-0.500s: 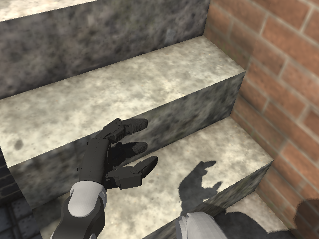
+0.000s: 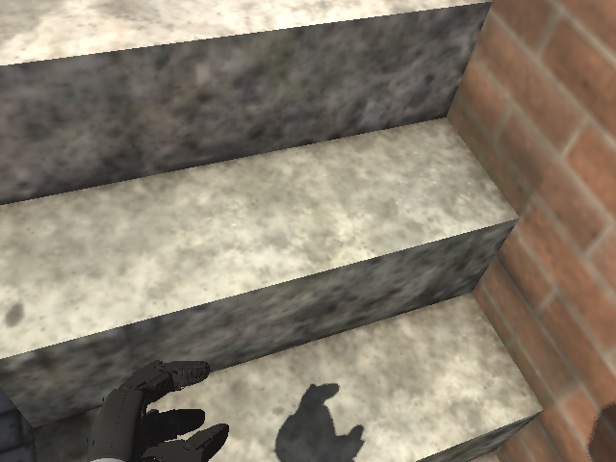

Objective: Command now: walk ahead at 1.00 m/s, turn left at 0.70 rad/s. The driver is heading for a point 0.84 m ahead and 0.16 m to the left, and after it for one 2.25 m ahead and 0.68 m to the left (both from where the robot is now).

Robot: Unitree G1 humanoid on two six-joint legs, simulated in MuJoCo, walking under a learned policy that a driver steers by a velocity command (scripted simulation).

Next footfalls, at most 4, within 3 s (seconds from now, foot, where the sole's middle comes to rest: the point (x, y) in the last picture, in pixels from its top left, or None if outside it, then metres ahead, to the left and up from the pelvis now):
0.36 left None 0.11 0.14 -0.61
0.90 right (232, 434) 0.37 0.09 -0.40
1.56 left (7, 263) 0.50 0.38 -0.18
1.96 right None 0.31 0.13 -0.40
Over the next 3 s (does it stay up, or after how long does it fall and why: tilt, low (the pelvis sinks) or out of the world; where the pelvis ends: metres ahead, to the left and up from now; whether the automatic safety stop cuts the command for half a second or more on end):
stays up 0.37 0.06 0.42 its command is cut before an obstacle after 1.1 s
